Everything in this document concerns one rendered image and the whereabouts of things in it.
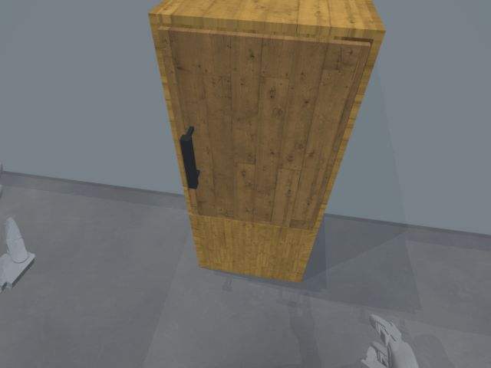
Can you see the cupboard door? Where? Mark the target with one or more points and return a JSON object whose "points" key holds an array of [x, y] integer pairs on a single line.
{"points": [[268, 111]]}

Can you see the left robot hand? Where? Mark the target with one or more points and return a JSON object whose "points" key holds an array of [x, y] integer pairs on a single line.
{"points": [[14, 264]]}

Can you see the right robot hand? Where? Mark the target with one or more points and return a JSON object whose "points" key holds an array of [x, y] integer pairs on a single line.
{"points": [[398, 353]]}

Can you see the handle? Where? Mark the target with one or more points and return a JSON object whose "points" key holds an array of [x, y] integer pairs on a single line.
{"points": [[192, 173]]}

